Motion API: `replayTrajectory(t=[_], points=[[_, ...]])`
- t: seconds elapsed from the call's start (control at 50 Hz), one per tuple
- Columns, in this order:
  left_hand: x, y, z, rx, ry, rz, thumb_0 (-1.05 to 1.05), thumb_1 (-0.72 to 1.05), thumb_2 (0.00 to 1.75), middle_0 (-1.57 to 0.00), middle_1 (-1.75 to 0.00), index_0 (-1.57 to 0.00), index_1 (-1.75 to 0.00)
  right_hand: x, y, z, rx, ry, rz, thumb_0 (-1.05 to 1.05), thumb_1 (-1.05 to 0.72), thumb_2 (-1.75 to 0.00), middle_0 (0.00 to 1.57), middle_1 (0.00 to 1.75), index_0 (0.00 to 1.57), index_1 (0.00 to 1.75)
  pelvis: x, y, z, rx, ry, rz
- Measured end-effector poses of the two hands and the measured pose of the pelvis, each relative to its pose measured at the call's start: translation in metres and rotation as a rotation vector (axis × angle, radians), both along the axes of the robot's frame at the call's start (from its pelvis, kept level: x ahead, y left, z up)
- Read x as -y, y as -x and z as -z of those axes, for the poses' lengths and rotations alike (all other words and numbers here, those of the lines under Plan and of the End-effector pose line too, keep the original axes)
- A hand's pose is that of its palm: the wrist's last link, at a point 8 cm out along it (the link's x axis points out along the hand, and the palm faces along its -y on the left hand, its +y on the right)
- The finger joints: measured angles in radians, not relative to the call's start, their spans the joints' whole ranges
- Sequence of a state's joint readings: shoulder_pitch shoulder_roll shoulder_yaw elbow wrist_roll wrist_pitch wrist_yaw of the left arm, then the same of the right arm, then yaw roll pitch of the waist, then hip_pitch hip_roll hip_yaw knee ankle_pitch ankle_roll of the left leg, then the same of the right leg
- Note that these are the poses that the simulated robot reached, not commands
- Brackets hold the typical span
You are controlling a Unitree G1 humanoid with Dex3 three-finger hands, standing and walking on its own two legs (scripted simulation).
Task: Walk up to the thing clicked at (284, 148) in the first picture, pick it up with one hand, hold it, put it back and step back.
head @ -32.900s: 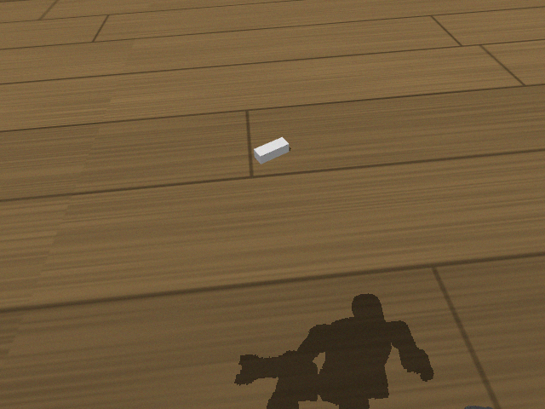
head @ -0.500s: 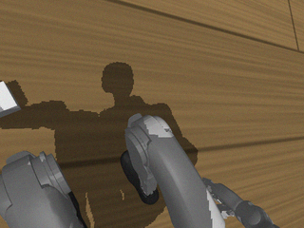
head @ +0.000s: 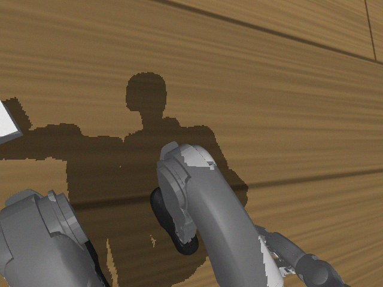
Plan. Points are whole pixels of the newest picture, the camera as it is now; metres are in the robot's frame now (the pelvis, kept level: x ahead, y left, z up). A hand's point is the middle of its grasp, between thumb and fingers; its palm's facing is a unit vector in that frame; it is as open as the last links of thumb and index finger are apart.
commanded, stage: withdraw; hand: left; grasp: from above
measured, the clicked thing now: out of the picture +0.44 +0.32 -0.28
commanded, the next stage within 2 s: home in 0.82 s
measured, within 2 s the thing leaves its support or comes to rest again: neither
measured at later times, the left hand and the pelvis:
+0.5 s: hand out of the picture +0.42 +0.35 -0.09, palm faces -0.36 -0.08 -0.93, open 14.1 cm; pelvis +0.00 +0.00 +0.04, yaw +5 degrees
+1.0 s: hand out of the picture +0.42 +0.34 -0.16, palm faces -0.42 -0.12 -0.90, open 13.8 cm; pelvis -0.01 -0.01 +0.02, yaw +6 degrees
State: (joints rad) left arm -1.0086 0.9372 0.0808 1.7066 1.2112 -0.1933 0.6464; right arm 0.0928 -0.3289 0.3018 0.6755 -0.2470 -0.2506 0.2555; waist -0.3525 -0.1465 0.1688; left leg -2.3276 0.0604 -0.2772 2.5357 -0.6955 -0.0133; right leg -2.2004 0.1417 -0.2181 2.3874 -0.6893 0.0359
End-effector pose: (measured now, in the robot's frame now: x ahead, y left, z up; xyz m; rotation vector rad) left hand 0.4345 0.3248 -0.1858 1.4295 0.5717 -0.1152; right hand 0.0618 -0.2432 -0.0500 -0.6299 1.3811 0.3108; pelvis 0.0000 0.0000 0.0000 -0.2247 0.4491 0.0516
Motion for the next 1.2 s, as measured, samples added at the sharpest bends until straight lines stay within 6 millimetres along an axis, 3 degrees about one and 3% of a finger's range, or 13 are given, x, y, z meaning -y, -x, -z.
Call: replayTrajectory(t=[0.12, 0.2, 0.32, 0.44, 0.58, 0.68, 0.8, 0.92, 1.0, 1.08, 1.2], points=[[-0.002, 0.002, -0.004, 0.015, 0.002, -0.02, 0.0, -0.45, 0.96, -0.1, -1.01, -0.11, -0.99, -0.001, -0.006, -0.002, 0.019, -0.002, -0.004, 0.0, -0.9, -0.89, 0.2, 0.3, 0.21, 0.3, -0.001, 0.001, -0.002, -0.003, 0.003, 0.0], [-0.006, -0.002, -0.018, 0.07, -0.003, -0.021, 0.0, -0.46, 0.96, -0.1, -1.0, -0.11, -0.98, -0.001, -0.009, -0.001, 0.03, -0.012, 0.004, 0.0, -0.9, -0.89, 0.2, 0.3, 0.21, 0.3, -0.001, 0.0, -0.003, -0.01, 0.001, -0.004], [-0.018, -0.007, -0.072, 0.176, -0.054, -0.019, 0.0, -0.47, 0.96, -0.1, -0.99, -0.1, -0.97, 0.001, -0.021, 0.007, 0.062, -0.048, 0.069, 0.0, -0.91, -0.9, 0.2, 0.3, 0.21, 0.3, 0.0, -0.004, -0.007, -0.058, -0.009, -0.019], [-0.028, 0.008, -0.134, 0.105, -0.128, -0.059, 0.0, -0.48, 0.97, -0.1, -0.98, -0.09, -0.97, 0.0, -0.047, 0.012, 0.122, -0.112, 0.146, 0.0, -0.91, -0.9, 0.2, 0.3, 0.21, 0.3, 0.001, -0.004, -0.027, -0.097, -0.04, -0.044], [-0.01, 0.017, -0.173, -0.015, -0.065, -0.056, 0.0, -0.5, 0.99, -0.09, -0.98, -0.08, -0.98, 0.005, -0.062, 0.0, 0.165, -0.115, 0.156, 0.0, -0.91, -0.9, 0.2, 0.3, 0.21, 0.3, 0.009, 0.006, -0.052, -0.094, -0.085, -0.071], [0.007, 0.011, -0.171, -0.041, -0.019, 0.005, 0.0, -0.5, 1.01, -0.09, -0.99, -0.08, -0.99, 0.022, -0.053, -0.012, 0.177, -0.028, 0.155, 0.0, -0.9, -0.9, 0.2, 0.3, 0.21, 0.3, 0.015, 0.014, -0.055, -0.079, -0.094, -0.078], [0.008, 0.012, -0.14, -0.061, -0.015, 0.047, 0.0, -0.5, 1.01, -0.09, -1.0, -0.08, -0.99, 0.039, -0.025, -0.012, 0.127, 0.079, 0.178, 0.0, -0.9, -0.89, 0.2, 0.3, 0.2, 0.3, 0.015, 0.016, -0.042, -0.071, -0.092, -0.077], [-0.005, 0.015, -0.1, -0.053, -0.019, 0.044, 0.0, -0.49, 0.99, -0.09, -1.0, -0.08, -0.99, 0.034, 0.004, 0.002, 0.036, 0.122, 0.196, 0.0, -0.9, -0.89, 0.2, 0.3, 0.2, 0.3, 0.01, 0.013, -0.024, -0.071, -0.081, -0.07], [-0.015, 0.014, -0.085, -0.005, -0.029, 0.03, 0.0, -0.45, 0.98, -0.13, -0.96, -0.12, -0.95, 0.023, 0.014, 0.013, -0.013, 0.105, 0.207, 0.0, -0.9, -0.89, 0.2, 0.3, 0.2, 0.3, 0.007, 0.009, -0.016, -0.082, -0.073, -0.07], [-0.021, 0.012, -0.096, 0.085, -0.036, -0.01, 0.0, -0.36, 0.96, -0.19, -0.87, -0.17, -0.87, 0.01, 0.01, 0.021, -0.025, 0.063, 0.227, 0.0, -0.89, -0.89, 0.2, 0.3, 0.21, 0.3, 0.006, 0.003, -0.017, -0.107, -0.074, -0.072], [-0.027, 0.017, -0.144, 0.136, 0.021, -0.153, 0.0, -0.12, 0.93, -0.23, -0.7, -0.21, -0.71, -0.002, -0.024, 0.015, 0.046, -0.02, 0.252, 0.0, -0.89, -0.89, 0.2, 0.3, 0.21, 0.3, 0.005, -0.003, -0.04, -0.146, -0.073, -0.079]])
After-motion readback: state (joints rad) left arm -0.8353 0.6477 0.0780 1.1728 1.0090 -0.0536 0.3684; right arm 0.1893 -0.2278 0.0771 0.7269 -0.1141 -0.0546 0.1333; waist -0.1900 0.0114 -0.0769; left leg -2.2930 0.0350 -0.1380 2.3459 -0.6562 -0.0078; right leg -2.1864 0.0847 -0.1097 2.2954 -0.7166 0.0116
